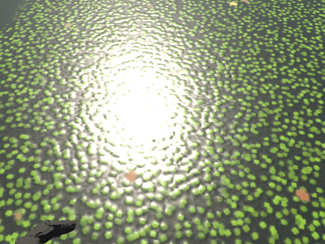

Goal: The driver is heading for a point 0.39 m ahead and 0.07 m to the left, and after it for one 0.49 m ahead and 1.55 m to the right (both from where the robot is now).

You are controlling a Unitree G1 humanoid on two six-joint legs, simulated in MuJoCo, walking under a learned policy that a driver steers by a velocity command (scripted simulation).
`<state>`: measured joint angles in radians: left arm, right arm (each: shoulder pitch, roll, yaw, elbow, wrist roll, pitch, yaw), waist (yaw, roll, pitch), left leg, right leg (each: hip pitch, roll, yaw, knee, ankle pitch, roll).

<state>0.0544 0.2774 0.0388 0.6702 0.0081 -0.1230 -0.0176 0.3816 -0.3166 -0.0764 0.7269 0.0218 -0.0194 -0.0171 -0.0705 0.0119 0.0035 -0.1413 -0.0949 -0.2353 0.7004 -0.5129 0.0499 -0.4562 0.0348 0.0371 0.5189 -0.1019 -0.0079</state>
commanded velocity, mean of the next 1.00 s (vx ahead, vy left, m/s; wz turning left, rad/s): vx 0.50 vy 0.00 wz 0.07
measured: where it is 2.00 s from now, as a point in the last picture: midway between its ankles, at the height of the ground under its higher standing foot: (154, 131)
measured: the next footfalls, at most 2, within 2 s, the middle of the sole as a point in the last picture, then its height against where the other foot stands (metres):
left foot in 0.48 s outside the picture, level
right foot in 1.02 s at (157, 192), level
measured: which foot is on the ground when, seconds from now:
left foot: up 0.00-0.46, down 0.48-1.00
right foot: down 0.00-0.48, up 0.50-1.00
